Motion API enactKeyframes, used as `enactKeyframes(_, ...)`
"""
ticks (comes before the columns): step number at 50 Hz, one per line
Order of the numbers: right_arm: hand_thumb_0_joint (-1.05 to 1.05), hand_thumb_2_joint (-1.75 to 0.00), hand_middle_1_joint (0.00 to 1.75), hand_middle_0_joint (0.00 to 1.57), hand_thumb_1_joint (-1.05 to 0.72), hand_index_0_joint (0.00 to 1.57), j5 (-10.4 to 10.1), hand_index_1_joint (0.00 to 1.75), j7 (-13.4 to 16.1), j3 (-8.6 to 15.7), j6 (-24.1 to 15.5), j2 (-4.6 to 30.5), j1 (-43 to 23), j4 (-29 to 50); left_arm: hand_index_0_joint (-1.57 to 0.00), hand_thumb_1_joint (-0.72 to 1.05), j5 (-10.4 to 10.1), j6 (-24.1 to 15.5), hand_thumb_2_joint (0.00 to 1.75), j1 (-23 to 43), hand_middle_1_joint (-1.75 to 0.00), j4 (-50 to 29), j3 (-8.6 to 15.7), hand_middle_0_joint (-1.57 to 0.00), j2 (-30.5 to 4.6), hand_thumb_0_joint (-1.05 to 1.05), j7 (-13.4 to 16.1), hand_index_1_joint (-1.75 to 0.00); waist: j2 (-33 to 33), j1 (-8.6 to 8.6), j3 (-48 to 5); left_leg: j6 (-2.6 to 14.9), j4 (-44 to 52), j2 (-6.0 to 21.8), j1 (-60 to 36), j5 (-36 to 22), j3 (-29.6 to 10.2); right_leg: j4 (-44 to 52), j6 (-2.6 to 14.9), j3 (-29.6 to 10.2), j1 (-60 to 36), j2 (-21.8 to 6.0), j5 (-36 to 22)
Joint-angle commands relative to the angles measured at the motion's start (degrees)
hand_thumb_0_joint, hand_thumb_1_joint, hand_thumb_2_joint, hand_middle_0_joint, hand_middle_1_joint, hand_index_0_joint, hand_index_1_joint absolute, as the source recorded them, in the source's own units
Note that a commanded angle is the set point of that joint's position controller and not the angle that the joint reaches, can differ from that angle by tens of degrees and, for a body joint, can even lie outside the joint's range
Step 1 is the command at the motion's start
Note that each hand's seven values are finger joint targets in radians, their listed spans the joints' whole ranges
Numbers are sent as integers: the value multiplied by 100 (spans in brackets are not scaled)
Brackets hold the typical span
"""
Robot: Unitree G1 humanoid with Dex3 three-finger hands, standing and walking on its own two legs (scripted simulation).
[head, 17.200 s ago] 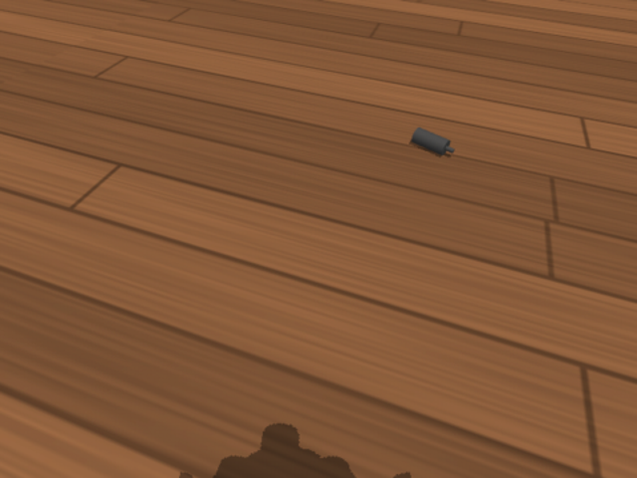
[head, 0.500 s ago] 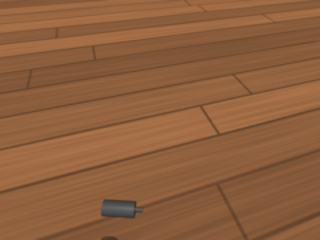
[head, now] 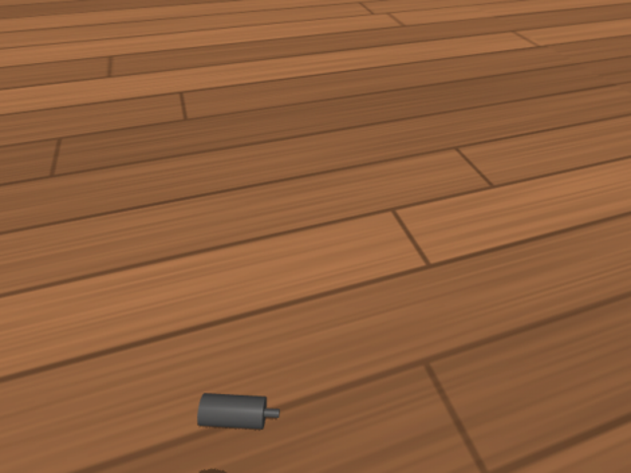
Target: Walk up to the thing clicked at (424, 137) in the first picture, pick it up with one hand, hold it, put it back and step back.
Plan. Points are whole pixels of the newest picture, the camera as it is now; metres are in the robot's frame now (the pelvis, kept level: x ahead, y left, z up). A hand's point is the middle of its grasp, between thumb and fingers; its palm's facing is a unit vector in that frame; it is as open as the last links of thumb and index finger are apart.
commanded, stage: stand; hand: left
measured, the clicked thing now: (240, 411) +0.44 +0.21 -0.74
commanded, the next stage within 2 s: walk up in 0.92 s
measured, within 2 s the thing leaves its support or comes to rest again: neither
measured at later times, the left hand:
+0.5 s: hand out of the picture +0.06 +0.25 -0.16, palm faces -0.04 -0.94 -0.35, open 7.4 cm
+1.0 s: hand out of the picture +0.08 +0.26 -0.16, palm faces -0.01 -0.93 -0.36, open 7.4 cm
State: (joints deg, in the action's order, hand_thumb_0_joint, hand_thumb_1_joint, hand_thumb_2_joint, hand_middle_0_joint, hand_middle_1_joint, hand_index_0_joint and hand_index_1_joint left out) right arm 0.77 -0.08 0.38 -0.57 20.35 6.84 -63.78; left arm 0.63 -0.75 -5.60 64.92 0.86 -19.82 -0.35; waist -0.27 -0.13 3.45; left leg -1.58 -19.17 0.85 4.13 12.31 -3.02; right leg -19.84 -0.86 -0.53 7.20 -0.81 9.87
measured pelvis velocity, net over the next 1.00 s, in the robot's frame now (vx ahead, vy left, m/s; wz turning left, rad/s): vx -0.01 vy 0.00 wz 0.00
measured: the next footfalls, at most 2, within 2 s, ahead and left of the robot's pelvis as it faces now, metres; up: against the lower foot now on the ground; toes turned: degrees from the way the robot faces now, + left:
right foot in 1.62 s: -0.14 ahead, -0.10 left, +0.00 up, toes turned -1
left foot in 1.96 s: -0.23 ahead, +0.14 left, +0.00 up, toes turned -2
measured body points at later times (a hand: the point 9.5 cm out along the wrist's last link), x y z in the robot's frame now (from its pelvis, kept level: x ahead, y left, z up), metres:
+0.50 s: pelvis -0.01 +0.00 +0.00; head +0.01 -0.01 +0.45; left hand +0.06 +0.30 -0.13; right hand +0.05 -0.31 -0.14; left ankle -0.02 +0.14 -0.75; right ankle +0.01 -0.13 -0.75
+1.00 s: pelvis -0.01 +0.00 +0.00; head +0.02 -0.01 +0.44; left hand +0.08 +0.30 -0.13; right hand +0.07 -0.31 -0.14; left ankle -0.02 +0.14 -0.75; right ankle +0.01 -0.13 -0.75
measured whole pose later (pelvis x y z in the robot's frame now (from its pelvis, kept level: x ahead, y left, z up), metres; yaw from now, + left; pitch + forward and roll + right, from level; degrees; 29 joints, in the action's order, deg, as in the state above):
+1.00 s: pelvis -0.01 +0.00 +0.00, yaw +0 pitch -2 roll +0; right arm 0.0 -0.2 0.5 0.5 21.3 5.2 -62.5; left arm -0.3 -0.2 -4.9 62.2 1.4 -20.5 0.1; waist -0.6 -0.2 6.0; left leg -1.7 -23.7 1.3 8.3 13.4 -3.1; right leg -23.1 -0.3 -0.5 10.9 -0.2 10.3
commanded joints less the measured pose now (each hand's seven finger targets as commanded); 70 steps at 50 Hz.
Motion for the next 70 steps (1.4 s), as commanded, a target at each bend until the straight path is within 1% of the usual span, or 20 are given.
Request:
enactKeyframes(1, 0, -90, 30, 20, -90, 20, -34, 30, 61, 202, -137, 1221, -172, 327, -20, 90, -34, -131, 90, 256, -30, -356, 204, -20, -1259, 0, 69, -30, -28, 18, -510, 250, 343, 581, 234, -1144, -310, 232, 192, -443, -356, -634, -1083)
enactKeyframes(16, 0, -90, 30, 20, -90, 20, -6, 30, 22, 188, -117, 1215, -117, 232, -20, 90, -22, -109, 90, 207, -30, -336, 168, -20, -1340, 0, 43, -30, 29, 27, -265, 251, 481, 540, 412, -225, -333, 421, 203, -524, 12, -589, 0)
enactKeyframes(23, 0, -90, 30, 20, -90, 20, -33, 30, 23, 165, -131, 1208, -102, 236, -20, 90, -46, -132, 90, 145, -30, -332, 138, -20, -1327, 0, 46, -30, 41, 34, -471, 264, 399, 576, 314, -750, -343, 283, 241, -527, -213, -648, -749)
enactKeyframes(44, 0, -90, 30, 20, -90, 20, -42, 30, 43, 157, -109, 1239, -54, 247, -20, 90, -46, -117, 90, 144, -30, -328, 128, -20, -1340, 0, 64, -30, 50, 23, -475, 228, 379, 602, 223, -869, -311, 270, 234, -497, -193, -640, -807)
enactKeyframes(45, 0, -90, 30, 20, -90, 20, -48, 30, 38, 155, -113, 1263, -99, 254, -20, 90, -49, -127, 90, 101, -30, -329, 107, -20, -1263, 0, 62, -30, -57, 43, -452, 239, 351, 600, 221, -938, -307, 286, 208, -484, -177, -629, -927)
enactKeyframes(46, 0, -90, 30, 20, -90, 20, -60, 30, 56, 274, -4, 1487, -270, 302, -20, 90, -104, -38, 90, 150, -30, -484, 398, -20, -1586, 0, 121, -30, 67, 73, 143, 348, -261, 497, 637, -2048, -353, -253, 252, -516, 137, -593, -2248)
enactKeyframes(48, 0, -90, 30, 20, -90, 20, -134, 30, 73, 278, 57, 1331, -142, 432, -20, 90, -154, 20, 90, -14, -30, -601, 425, -20, -1536, 0, 164, -30, 158, 72, -209, 351, -734, 417, 500, -2348, -153, -449, 417, -474, 38, -682, -2892)
enactKeyframes(51, 0, -90, 30, 20, -90, 20, -150, 30, 80, 347, 163, 1264, 2, 604, -20, 90, -138, 99, 90, 125, -30, -877, 517, -20, -1684, 0, 164, -30, 484, 2, -806, 301, -1741, 4, 517, -1395, 80, -400, 929, -951, 83, -1206, -3152)
enactKeyframes(54, 0, -90, 30, 20, -90, 20, -69, 30, 67, 440, 301, 1236, 351, 741, -20, 90, 13, 161, 90, 511, -30, -1287, 549, -20, -1789, 0, 192, -30, 1129, -52, -859, 360, -3130, -328, 832, 1740, 68, -310, 1553, -1604, 605, -1971, -2806)
enactKeyframes(56, 0, -90, 30, 20, -90, 20, -40, 30, 19, 491, 350, 1229, 594, 836, -20, 90, 79, 205, 90, 697, -30, -1463, 556, -20, -1776, 0, 193, -30, 1179, -180, -716, 469, -3271, -150, 709, 2015, -174, -434, 1489, -1392, 1222, -1923, -2207)
enactKeyframes(58, 0, -90, 30, 20, -90, 20, -63, 30, 6, 553, 311, 1256, 733, 886, -20, 90, 95, 238, 90, 884, -30, -1615, 518, -20, -1673, 0, 206, -30, 1150, -287, -715, 484, -2544, -94, 656, 1290, -90, -953, 1165, -1102, 1256, -1562, -2014)
enactKeyframes(59, 0, -90, 30, 20, -90, 20, -56, 30, 25, 563, 262, 1242, 805, 906, -20, 90, 76, 269, 90, 894, -30, -1671, 499, -20, -1616, 0, 206, -30, 970, -338, -740, 472, -1562, 18, 763, 297, -17, -1352, 889, -905, 961, -1232, -1738)
enactKeyframes(60, 0, -90, 30, 20, -90, 20, 46, 30, 57, 629, 221, 1541, 659, 974, -20, 90, 13, 311, 90, 790, -30, -1755, 446, -20, -1405, 0, 205, -30, -229, -299, -618, 638, -596, 636, 878, -1325, -830, -2304, 534, -542, 1215, -426, -879)
enactKeyframes(61, 0, -90, 30, 20, -90, 20, 102, 30, 68, 725, 191, 1907, 488, 1060, -20, 90, -17, 326, 90, 699, -30, -1850, 403, -20, -1151, 0, 236, -30, -1188, -235, -491, 877, -203, 1274, 464, -2836, -1852, -3243, 264, -260, 1933, 507, 737)
enactKeyframes(62, 0, -90, 30, 20, -90, 20, 187, 30, 93, 727, 161, 1930, 442, 1167, -20, 90, -5, 392, 90, 469, -30, -1779, 447, -20, -1137, 0, 280, -30, -935, -107, -515, 1190, -308, 1665, 427, -3511, -2131, -3896, 246, -761, 2137, 709, 2499)
enactKeyframes(63, 0, -90, 30, 20, -90, 20, 184, 30, 112, 710, 148, 1811, 372, 1224, -20, 90, 7, 439, 90, 115, -30, -1758, 436, -20, -1163, 0, 281, -30, -453, 43, -586, 1384, -564, 1656, 354, -3992, -1650, -4400, 257, -891, 2075, 649, 2590)
enactKeyframes(64, 0, -90, 30, 20, -90, 20, 164, 30, 125, 739, 161, 2066, 251, 1373, -20, 90, 16, 433, 90, 69, -30, -1766, 424, -20, -1100, 0, 319, -30, -1025, -83, -715, 1546, -429, 1975, 566, -3839, -2083, -4711, 233, -1087, 2130, 802, 2807)
enactKeyframes(66, 0, -90, 30, 20, -90, 20, 163, 30, 190, 736, 140, 1872, -144, 1512, -20, 90, 25, 439, 90, 174, -30, -1663, 516, -20, -1340, 0, 329, -30, -1098, 8, -486, 1589, -459, 1803, 707, -3064, -1818, -5116, 179, -1207, 2104, 641, 2369)
enactKeyframes(68, 0, -90, 30, 20, -90, 20, 132, 30, 258, 664, 103, 1621, -201, 1628, -20, 90, -14, 432, 90, -83, -30, -1688, 544, -20, -1375, 0, 261, -30, -890, 161, -479, 1479, -898, 1454, 121, -3305, -1290, -5071, 106, -1142, 2423, 587, 1931)
enactKeyframes(70, 0, -90, 30, 20, -90, 20, 85, 30, 297, 680, 91, 1546, 117, 1614, -20, 90, 34, 394, 90, -111, -30, -1790, 565, -20, -1325, 0, 237, -30, -684, 36, -595, 1523, -1065, 1448, -425, -3573, -1258, -4720, 9, -1039, 2486, 583, 1992)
